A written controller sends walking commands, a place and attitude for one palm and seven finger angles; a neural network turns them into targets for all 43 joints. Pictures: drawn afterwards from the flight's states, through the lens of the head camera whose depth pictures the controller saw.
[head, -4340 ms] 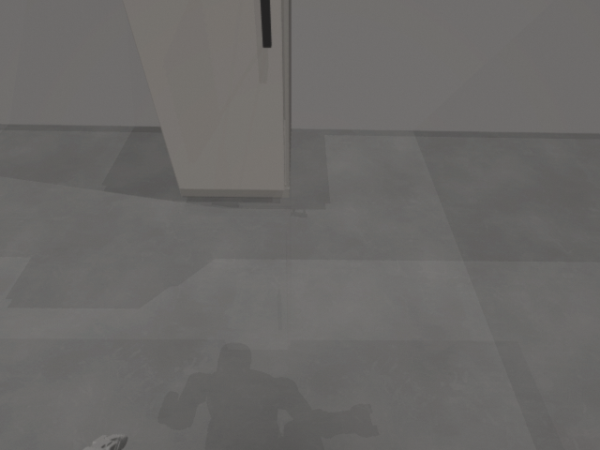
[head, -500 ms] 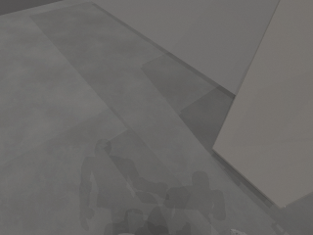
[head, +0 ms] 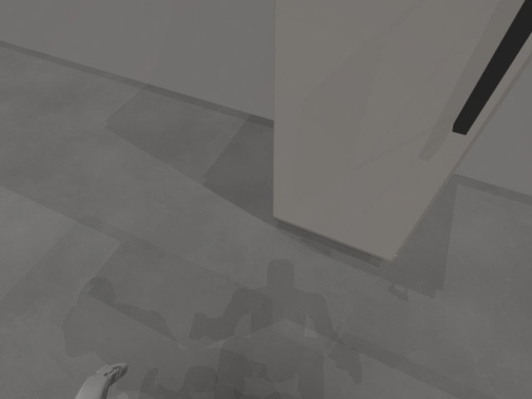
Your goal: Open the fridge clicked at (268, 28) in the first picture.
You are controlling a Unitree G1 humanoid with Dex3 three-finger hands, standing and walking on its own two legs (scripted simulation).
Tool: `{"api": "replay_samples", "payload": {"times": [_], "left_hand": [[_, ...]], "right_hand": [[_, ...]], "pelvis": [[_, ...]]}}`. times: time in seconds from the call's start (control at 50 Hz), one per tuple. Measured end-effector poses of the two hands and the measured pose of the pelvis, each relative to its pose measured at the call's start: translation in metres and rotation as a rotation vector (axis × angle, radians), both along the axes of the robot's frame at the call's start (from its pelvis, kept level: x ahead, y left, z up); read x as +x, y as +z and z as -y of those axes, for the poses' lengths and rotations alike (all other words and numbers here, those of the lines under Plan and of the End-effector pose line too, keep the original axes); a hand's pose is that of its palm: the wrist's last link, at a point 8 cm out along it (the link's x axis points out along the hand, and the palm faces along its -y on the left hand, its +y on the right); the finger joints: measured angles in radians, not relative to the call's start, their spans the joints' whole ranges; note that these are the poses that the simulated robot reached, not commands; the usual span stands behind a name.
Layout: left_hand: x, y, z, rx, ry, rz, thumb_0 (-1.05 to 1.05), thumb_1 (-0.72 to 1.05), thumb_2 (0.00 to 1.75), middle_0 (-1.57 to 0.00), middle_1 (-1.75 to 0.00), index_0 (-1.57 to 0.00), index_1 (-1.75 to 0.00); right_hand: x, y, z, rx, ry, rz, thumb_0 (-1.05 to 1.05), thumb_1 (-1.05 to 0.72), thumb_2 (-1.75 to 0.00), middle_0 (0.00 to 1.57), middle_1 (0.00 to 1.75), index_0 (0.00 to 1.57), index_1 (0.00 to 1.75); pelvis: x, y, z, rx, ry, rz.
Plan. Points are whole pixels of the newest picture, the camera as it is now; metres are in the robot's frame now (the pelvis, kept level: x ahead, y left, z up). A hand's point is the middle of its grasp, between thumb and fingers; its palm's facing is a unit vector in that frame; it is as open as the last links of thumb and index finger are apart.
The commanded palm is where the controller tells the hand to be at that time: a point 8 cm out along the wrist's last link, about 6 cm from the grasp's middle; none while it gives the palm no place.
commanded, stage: turn to face it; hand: right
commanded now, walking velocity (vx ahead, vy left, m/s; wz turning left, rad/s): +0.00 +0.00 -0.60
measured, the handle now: (526, 12) +0.64 -0.39 +0.24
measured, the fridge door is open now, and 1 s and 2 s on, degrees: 0 0 0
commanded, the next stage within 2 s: take the last steps up to it in 0.60 s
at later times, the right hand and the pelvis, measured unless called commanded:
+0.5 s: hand out of the picture +0.07 -0.20 -0.13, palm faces +0.25 +0.92 -0.30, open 7.4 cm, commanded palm none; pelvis +0.00 +0.02 +0.00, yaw -15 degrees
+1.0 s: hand out of the picture -0.12 -0.16 -0.17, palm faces +0.45 +0.87 -0.20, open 7.4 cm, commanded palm none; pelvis -0.01 +0.00 +0.01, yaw -23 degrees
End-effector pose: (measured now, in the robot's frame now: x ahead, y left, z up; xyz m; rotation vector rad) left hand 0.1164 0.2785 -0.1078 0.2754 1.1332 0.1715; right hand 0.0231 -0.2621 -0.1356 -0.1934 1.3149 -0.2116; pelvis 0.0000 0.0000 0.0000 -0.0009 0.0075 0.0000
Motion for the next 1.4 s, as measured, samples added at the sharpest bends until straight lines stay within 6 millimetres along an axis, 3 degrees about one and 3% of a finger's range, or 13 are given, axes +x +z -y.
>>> {"api": "replay_samples", "payload": {"times": [0.1, 0.24, 0.36, 0.46, 0.52, 0.66, 0.76, 0.94, 1.02, 1.1, 1.18, 1.3, 1.4], "left_hand": [[0.032, 0.013, 0.030, 0.022, -0.095, 0.067, 0.00, 0.91, 0.90, -0.20, -0.29, -0.20, -0.30], [0.029, 0.013, 0.058, -0.022, -0.159, 0.010, 0.00, 0.91, 0.90, -0.20, -0.29, -0.20, -0.30], [0.016, -0.004, 0.061, -0.082, -0.171, -0.045, 0.00, 0.91, 0.90, -0.21, -0.30, -0.20, -0.30], [0.007, -0.026, 0.044, -0.124, -0.169, -0.093, 0.01, 0.91, 0.90, -0.21, -0.30, -0.20, -0.30], [0.005, -0.038, 0.030, -0.135, -0.172, -0.118, 0.01, 0.91, 0.90, -0.21, -0.30, -0.20, -0.30], [0.003, -0.031, 0.012, -0.118, -0.214, -0.176, 0.01, 0.91, 0.90, -0.20, -0.29, -0.20, -0.30], [0.005, -0.025, 0.013, -0.084, -0.263, -0.207, 0.01, 0.91, 0.90, -0.20, -0.29, -0.20, -0.30], [0.028, -0.011, 0.065, -0.048, -0.383, -0.105, 0.01, 0.91, 0.90, -0.20, -0.29, -0.20, -0.30], [0.017, -0.004, 0.085, -0.056, -0.369, -0.089, 0.00, 0.91, 0.90, -0.20, -0.29, -0.20, -0.30], [-0.005, -0.002, 0.086, -0.046, -0.330, -0.162, 0.00, 0.93, 0.90, -0.20, -0.29, -0.20, -0.30], [-0.027, -0.006, 0.082, -0.047, -0.281, -0.260, 0.00, 0.92, 0.90, -0.20, -0.30, -0.20, -0.30], [-0.045, -0.017, 0.070, -0.064, -0.187, -0.397, 0.00, 0.92, 0.90, -0.20, -0.30, -0.20, -0.30], [-0.030, -0.037, 0.055, -0.080, -0.142, -0.498, 0.01, 0.91, 0.90, -0.20, -0.30, -0.20, -0.30]], "right_hand": [[-0.029, -0.005, 0.033, -0.016, -0.086, -0.072, 0.01, -0.91, -0.90, 0.20, 0.30, 0.20, 0.30], [-0.014, 0.014, 0.040, -0.022, -0.137, 0.038, 0.01, -0.91, -0.90, 0.20, 0.30, 0.19, 0.30], [0.010, 0.025, 0.024, -0.038, -0.152, 0.125, 0.01, -0.91, -0.90, 0.20, 0.30, 0.19, 0.30], [0.026, 0.032, -0.003, -0.063, -0.154, 0.198, 0.01, -0.91, -0.90, 0.20, 0.30, 0.20, 0.30], [0.022, 0.037, -0.022, -0.078, -0.158, 0.224, 0.01, -0.91, -0.90, 0.20, 0.30, 0.20, 0.30], [-0.015, 0.043, -0.051, -0.056, -0.243, 0.180, 0.01, -0.91, -0.90, 0.21, 0.30, 0.20, 0.30], [-0.053, 0.035, -0.061, -0.027, -0.315, 0.126, 0.01, -0.91, -0.90, 0.21, 0.30, 0.20, 0.30], [-0.152, 0.001, -0.058, 0.065, -0.459, -0.054, 0.00, -0.91, -0.90, 0.21, 0.30, 0.20, 0.30], [-0.168, -0.002, -0.053, 0.109, -0.458, -0.144, 0.01, -0.91, -0.90, 0.20, 0.30, 0.20, 0.30], [-0.148, 0.003, -0.043, 0.126, -0.448, -0.123, 0.01, -0.91, -0.90, 0.20, 0.30, 0.19, 0.30], [-0.107, 0.005, -0.031, 0.120, -0.424, -0.076, 0.01, -0.91, -0.90, 0.20, 0.30, 0.19, 0.30], [-0.013, 0.004, -0.015, 0.094, -0.343, 0.004, 0.01, -0.91, -0.90, 0.20, 0.30, 0.19, 0.30], [0.076, -0.002, -0.008, 0.038, -0.287, 0.126, 0.01, -0.91, -0.90, 0.20, 0.30, 0.19, 0.30]], "pelvis": [[0.000, 0.001, 0.014, 0.015, -0.049, 0.004], [0.001, 0.014, 0.017, 0.023, -0.133, 0.006], [0.002, 0.014, 0.006, 0.007, -0.194, 0.008], [0.005, 0.006, -0.016, -0.019, -0.238, 0.009], [0.004, 0.003, -0.027, -0.017, -0.273, 0.020], [0.002, 0.014, -0.039, -0.040, -0.336, 0.031], [-0.002, 0.017, -0.039, -0.043, -0.371, 0.027], [-0.009, 0.009, -0.009, 0.009, -0.406, 0.022], [-0.003, 0.013, 0.003, 0.005, -0.395, 0.037], [0.009, 0.019, 0.013, 0.006, -0.399, 0.041], [0.027, 0.020, 0.018, 0.000, -0.394, 0.038], [0.067, 0.013, 0.016, -0.015, -0.373, 0.031], [0.114, -0.007, 0.007, -0.016, -0.371, 0.029]]}}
